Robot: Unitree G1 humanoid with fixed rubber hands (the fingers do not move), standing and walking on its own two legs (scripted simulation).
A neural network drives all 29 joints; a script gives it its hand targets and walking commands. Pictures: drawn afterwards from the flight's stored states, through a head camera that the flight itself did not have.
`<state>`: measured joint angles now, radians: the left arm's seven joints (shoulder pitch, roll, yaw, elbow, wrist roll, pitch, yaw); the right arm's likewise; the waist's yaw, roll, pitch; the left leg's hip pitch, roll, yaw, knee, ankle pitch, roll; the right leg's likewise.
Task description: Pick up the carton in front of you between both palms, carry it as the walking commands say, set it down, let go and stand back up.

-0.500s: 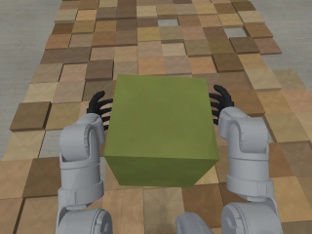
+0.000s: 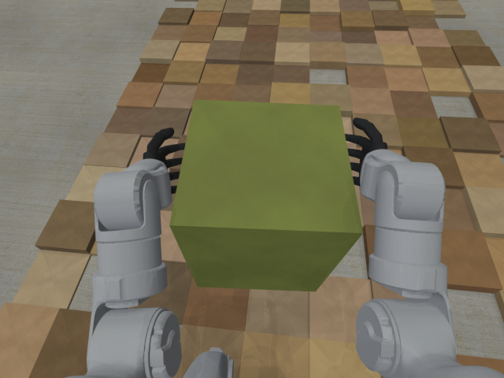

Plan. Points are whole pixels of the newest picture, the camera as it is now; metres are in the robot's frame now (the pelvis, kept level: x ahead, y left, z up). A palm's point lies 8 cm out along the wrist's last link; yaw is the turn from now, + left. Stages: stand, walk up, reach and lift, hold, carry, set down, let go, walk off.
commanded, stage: carry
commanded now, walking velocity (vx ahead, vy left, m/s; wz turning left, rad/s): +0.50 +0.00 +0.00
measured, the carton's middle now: (261, 205) +0.37 +0.02 +0.04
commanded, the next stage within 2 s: none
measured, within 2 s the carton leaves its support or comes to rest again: neither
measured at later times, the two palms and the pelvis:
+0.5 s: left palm (194, 51) +0.69 +0.17 +0.12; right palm (345, 48) +0.68 -0.13 +0.13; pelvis +0.32 +0.05 +0.01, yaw -1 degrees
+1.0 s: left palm out of the picture +1.01 +0.19 +0.14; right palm out of the picture +1.03 -0.11 +0.15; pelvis +0.66 +0.03 +0.01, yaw +0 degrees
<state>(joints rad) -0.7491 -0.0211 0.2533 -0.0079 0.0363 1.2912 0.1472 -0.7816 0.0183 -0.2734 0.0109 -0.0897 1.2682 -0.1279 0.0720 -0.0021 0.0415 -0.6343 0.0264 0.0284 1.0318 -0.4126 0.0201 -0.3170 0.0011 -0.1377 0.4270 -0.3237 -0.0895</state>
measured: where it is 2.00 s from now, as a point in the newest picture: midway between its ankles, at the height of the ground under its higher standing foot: (252, 133)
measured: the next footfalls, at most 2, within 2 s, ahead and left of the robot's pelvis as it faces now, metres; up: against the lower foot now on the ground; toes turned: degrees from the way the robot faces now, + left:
left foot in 0.20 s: +0.29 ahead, +0.11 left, +0.00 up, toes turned +6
right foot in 0.64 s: +0.61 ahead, -0.06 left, +0.01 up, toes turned -8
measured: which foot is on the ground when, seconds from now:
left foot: up 0.00-0.18, down 0.20-0.64, up 0.66-1.00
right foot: down 0.00-0.20, up 0.22-0.62, down 0.64-1.00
